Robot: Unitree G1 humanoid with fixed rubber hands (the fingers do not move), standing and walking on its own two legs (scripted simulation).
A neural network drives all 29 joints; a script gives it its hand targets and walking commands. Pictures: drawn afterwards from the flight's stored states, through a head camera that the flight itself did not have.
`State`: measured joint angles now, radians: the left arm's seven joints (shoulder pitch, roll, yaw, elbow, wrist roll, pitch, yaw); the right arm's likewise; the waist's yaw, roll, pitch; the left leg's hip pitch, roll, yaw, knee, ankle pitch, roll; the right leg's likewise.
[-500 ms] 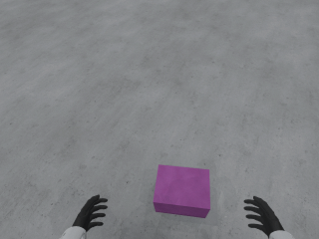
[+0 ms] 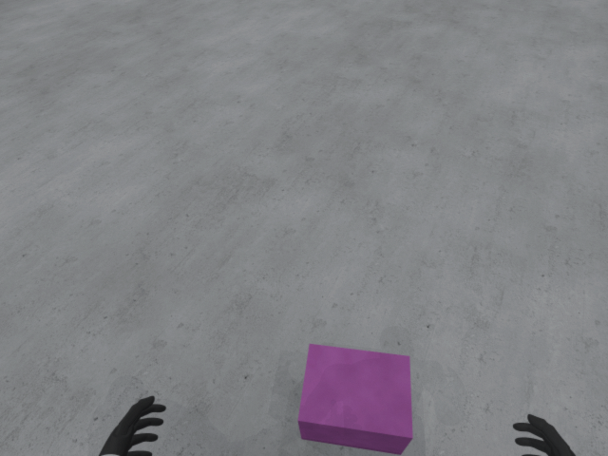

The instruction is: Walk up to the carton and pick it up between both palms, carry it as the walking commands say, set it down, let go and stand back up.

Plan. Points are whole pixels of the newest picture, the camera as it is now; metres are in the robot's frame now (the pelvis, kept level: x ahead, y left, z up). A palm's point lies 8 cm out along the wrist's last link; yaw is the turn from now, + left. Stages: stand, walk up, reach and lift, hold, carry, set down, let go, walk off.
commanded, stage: stand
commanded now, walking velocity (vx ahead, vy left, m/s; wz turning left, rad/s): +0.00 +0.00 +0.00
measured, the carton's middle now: (354, 398) +0.41 -0.07 -0.67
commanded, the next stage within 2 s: none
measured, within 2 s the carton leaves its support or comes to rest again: neither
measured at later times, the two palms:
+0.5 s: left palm out of the picture +0.06 +0.31 -0.08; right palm out of the picture +0.06 -0.29 -0.09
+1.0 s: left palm out of the picture +0.03 +0.30 -0.09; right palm out of the picture +0.03 -0.31 -0.09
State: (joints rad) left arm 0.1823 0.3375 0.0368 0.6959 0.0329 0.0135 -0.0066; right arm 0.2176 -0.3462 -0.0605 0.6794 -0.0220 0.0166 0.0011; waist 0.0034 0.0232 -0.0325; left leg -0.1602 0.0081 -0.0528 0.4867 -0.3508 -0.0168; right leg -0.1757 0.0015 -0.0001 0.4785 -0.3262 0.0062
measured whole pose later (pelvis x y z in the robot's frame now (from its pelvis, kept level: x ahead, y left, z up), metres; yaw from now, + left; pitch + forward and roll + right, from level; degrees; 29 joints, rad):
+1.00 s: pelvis -0.06 +0.00 +0.01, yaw +0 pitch -2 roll +0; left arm 0.18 0.38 0.00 0.97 0.02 -0.02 0.00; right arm 0.19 -0.39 -0.01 0.96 -0.02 -0.02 0.00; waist 0.00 0.01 -0.02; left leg -0.14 0.01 -0.05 0.39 -0.22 -0.02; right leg -0.15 0.00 0.01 0.38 -0.19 0.01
